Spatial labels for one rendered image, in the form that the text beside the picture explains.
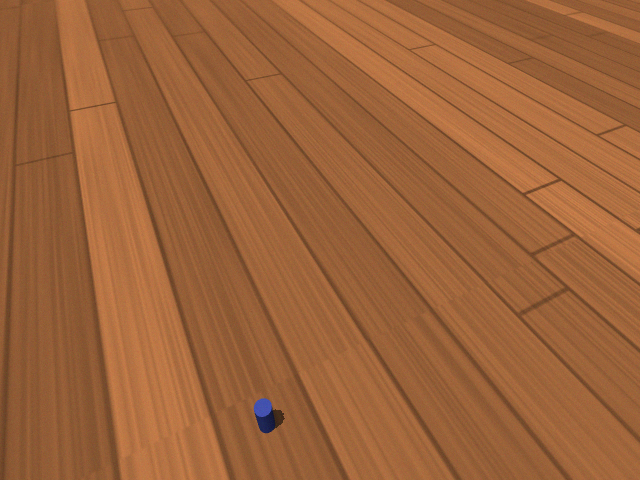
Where can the can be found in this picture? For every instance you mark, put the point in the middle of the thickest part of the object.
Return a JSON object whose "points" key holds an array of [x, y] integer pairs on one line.
{"points": [[264, 415]]}

